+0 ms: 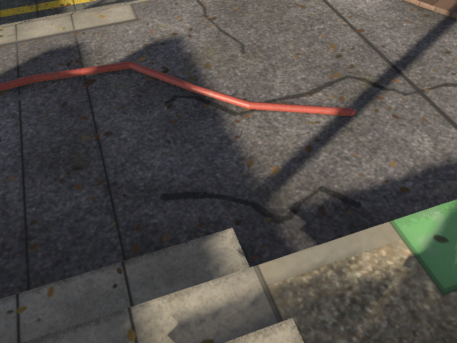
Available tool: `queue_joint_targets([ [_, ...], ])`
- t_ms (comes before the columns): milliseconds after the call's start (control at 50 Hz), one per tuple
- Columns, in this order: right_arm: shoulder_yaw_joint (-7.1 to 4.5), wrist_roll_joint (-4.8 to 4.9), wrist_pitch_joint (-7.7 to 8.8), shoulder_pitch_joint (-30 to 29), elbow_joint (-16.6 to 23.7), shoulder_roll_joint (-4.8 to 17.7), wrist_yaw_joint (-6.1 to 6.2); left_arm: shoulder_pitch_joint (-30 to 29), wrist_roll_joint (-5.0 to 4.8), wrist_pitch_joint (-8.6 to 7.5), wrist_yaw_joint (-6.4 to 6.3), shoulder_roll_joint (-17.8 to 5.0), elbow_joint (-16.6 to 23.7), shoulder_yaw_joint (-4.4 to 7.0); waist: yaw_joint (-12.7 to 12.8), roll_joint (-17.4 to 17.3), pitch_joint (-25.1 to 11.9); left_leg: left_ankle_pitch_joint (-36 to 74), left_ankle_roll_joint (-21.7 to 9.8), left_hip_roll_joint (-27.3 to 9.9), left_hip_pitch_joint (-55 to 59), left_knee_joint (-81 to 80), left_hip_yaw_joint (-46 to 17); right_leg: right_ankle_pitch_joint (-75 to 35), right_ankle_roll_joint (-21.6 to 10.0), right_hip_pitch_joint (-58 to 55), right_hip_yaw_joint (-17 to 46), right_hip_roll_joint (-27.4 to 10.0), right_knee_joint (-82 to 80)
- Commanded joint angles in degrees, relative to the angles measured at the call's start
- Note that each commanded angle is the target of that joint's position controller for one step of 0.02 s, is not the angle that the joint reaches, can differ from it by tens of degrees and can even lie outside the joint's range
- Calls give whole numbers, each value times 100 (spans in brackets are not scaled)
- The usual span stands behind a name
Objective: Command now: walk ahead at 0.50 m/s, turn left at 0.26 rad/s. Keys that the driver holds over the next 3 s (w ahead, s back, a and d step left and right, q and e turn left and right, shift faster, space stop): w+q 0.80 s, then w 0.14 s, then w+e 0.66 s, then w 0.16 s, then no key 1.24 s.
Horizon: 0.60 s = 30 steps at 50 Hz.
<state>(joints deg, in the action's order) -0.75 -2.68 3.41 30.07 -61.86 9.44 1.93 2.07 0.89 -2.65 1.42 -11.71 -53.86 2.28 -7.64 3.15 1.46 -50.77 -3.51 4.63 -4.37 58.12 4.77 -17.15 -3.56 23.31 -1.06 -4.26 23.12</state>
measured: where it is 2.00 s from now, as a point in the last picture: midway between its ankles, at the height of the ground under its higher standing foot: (154, 269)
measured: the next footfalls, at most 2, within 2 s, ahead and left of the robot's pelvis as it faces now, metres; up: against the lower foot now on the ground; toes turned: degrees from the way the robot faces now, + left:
right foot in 0.02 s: +0.17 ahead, -0.11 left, -0.15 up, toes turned -4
left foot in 0.60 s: +0.42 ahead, +0.15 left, -0.30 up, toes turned +23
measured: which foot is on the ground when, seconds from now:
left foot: down 0.00-0.04, up 0.06-0.58, down 0.60-1.00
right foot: up 0.00-0.00, down 0.02-0.60, up 0.62-1.00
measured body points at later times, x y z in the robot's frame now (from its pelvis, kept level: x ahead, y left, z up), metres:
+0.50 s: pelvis +0.25 +0.01 -0.11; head +0.25 +0.02 +0.34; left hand +0.11 +0.22 -0.26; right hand +0.46 -0.19 -0.23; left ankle +0.39 +0.16 -0.82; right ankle +0.13 -0.10 -0.78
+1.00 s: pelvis +0.48 +0.10 -0.23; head +0.47 +0.11 +0.22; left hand +0.48 +0.39 -0.35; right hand +0.56 -0.14 -0.37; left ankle +0.39 +0.13 -0.93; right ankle +0.71 +0.03 -0.91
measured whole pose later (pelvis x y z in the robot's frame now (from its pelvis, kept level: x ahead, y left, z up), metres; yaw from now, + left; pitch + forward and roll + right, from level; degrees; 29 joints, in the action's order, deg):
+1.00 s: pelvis +0.48 +0.10 -0.23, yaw +30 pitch +0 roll +0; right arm -2.4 -0.4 2.8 27.9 -56.2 11.4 1.6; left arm 9.0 3.3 0.1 1.7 -13.9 -48.6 4.0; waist -2.6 1.9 -1.4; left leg -31.2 -6.9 8.6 -14.2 46.3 -3.9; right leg -19.1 0.3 38.0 4.6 -4.4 46.5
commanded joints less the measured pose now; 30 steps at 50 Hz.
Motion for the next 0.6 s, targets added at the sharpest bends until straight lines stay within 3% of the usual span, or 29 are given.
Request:
queue_joint_targets([
  [20, -131, 22, -151, 530, -137, 791, 95, 2143, 34, -153, -70, -700, -461, 242, 1087, -73, -163, 5409, -820, -859, -906, 1957, -1166, -86, -46, -2303, -249, 33, -757],
  [40, -174, 203, -94, 982, -252, 481, 29, 2712, 63, -124, -9, -998, -660, 326, 1053, 875, -805, 1216, -554, -65, -2570, 4037, -776, -1664, -136, -4150, 267, -682, 485],
  [60, -166, 500, -45, 1553, -130, 471, 135, 3077, 90, -80, 86, -1075, -519, 278, 981, 1016, -1929, -178, -434, -219, -4056, 5610, -856, -3183, -530, -5766, 1209, -1874, 2233],
  [80, -151, 566, -32, 851, 239, 681, 180, 3130, -80, -23, 110, -1224, -443, 377, 1382, 883, -2271, 623, -346, -458, -5120, 5517, -733, 101, -1183, -5748, 2248, -2476, 1199],
  [100, -207, 358, -98, -115, 413, 716, 162, 2689, 27, 13, 7, -983, -357, 337, 1425, 523, -1253, 1675, -270, -641, -5360, 5099, -608, 2828, -1362, -4232, 2413, -2375, 0],
  [120, -272, 153, -161, -685, 590, 799, 59, 2266, 70, -9, -21, -588, -250, 230, 1264, 173, -448, 2194, -243, -787, -4920, 4487, -701, 3513, -1201, -2855, 2060, -2051, -451],
  [140, -325, 3, -254, -755, 592, 755, -3, 2217, 142, -69, -75, -615, -286, 221, 1071, 183, 8, 2248, -162, -871, -4519, 4198, -769, 2903, -1236, -1822, 2072, -2134, -321],
  [160, -372, 2, -322, -743, 523, 713, -42, 1950, 166, -167, -89, -400, -274, 125, 718, -301, 422, 3274, -102, -1066, -4179, 2975, -1177, 2411, -837, -990, 1408, -1703, -139],
  [180, -340, -17, -401, -614, 477, 479, -77, 1846, 107, -255, -87, -382, -270, 132, 566, -9, 524, 3394, -67, -1050, -3851, 2738, -1025, 2049, -753, -422, 1158, -1588, -131],
  [200, -332, 39, -443, -634, 507, 282, -166, 1741, 22, -328, -123, -425, -260, 122, 362, -79, 653, 4251, 90, -1043, -3481, 1599, -1030, 1953, -554, 158, 621, -1268, -291],
  [240, -349, -89, -533, -711, 533, 257, -208, 2142, 48, -339, -169, -591, -383, 144, 424, 325, 376, 4542, 129, -915, -3500, 1388, -797, 1264, -771, -72, 557, -1367, -43],
  [260, -369, -83, -571, -640, 514, 299, -206, 2287, 83, -340, -154, -629, -377, 153, 376, 290, 69, 4973, 62, -862, -3657, 1527, -779, 1217, -830, -442, 595, -1460, 206],
  [280, -390, -50, -601, -824, 600, 346, -223, 2361, 53, -307, -142, -532, -315, 118, 398, 245, 87, 5034, 11, -873, -3863, 1452, -836, 1339, -770, -501, 541, -1493, 263],
  [300, -427, 4, -571, -1220, 757, 387, -258, 2387, 35, -321, -113, -362, -285, 81, 460, 85, 210, 5766, -84, -880, -4125, 932, -894, 1957, -641, -627, 354, -1322, 233],
  [320, -439, -10, -507, -1708, 936, 397, -309, 2458, 1, -355, -159, -218, -372, 35, 577, 203, 341, 6250, -152, -936, -4549, 546, -1220, 2688, -518, -955, 476, -1346, 356],
  [340, -458, -53, -457, -1932, 1000, 440, -331, 2603, 32, -362, -192, -251, -390, 39, 694, 151, 408, 6499, -201, -874, -4783, 366, -1258, 2819, -484, -1169, 471, -1389, 495],
  [360, -467, -28, -414, -2103, 1085, 490, -388, 2503, 55, -382, -198, -260, -331, 33, 675, -111, 551, 7075, -186, -776, -4419, -374, -1121, 3266, -435, -750, 157, -1243, 568],
  [380, -452, 0, -356, -2279, 1139, 543, -433, 2354, 93, -448, -211, -323, -300, 34, 656, -43, 480, 7848, -190, -691, -3807, -922, -889, 3568, -283, -472, -114, -1092, 681],
  [400, -410, 14, -289, -2499, 1173, 471, -487, 2231, 51, -481, -244, -389, -259, 28, 729, -176, 415, 8489, -179, -604, -2968, -1473, -551, 3970, -161, -26, -476, -978, 772],
  [420, -367, 80, -280, -2728, 1232, 392, -516, 2283, 69, -487, -268, -488, -243, 47, 834, -144, 534, 8635, -168, -593, -2611, -1777, -329, 4214, -126, 84, -585, -998, 838],
  [460, -316, 141, -301, -3236, 1388, 373, -511, 2649, 131, -439, -311, -539, -326, 75, 1209, -40, 890, 8221, -128, -685, -2947, -2362, -263, 4050, -167, -611, -528, -1164, 1263],
  [480, -287, 135, -303, -3479, 1486, 377, -515, 2849, 153, -359, -354, -511, -419, 96, 1409, -9, 1014, 7918, -127, -715, -2993, -2628, -161, 3674, -175, -878, -595, -1213, 1489],
  [520, -273, 132, -284, -3488, 1530, 429, -488, 3108, 198, -163, -433, -593, -538, 128, 1506, 103, 1181, 6958, -244, -825, -2958, -3127, -90, 2661, -237, -1438, -513, -1346, 2019],
  [540, -319, 109, -240, -3028, 1421, 568, -437, 3123, 246, -90, -445, -623, -584, 125, 1300, 99, 1025, 6532, -317, -779, -2481, -3466, 7, 1815, -265, -1655, -583, -1299, 2661],
  [560, -386, 72, -231, -2382, 1154, 665, -359, 3027, 221, -24, -455, -665, -600, 129, 1037, 42, 606, 6214, -423, -537, -1737, -3443, 297, 793, -341, -1761, -708, -1205, 3633],
  [580, -475, 20, -208, -1274, 720, 788, -308, 2964, 220, 28, -502, -715, -597, 113, 566, -172, 50, 6529, -562, -370, -502, -3655, 406, 616, -302, -1485, -882, -1036, 5049],
  [600, -602, -40, -198, -431, 443, 1091, -297, 2863, 148, 61, -496, -755, -590, 142, 35, -809, -409, 6885, -818, -567, 956, -3799, 23, 2756, -177, -443, -1155, -546, 7439],
])
Over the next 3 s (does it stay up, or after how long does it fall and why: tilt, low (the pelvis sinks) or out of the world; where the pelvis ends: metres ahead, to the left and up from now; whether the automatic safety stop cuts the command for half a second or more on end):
stays up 1.23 0.29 -0.65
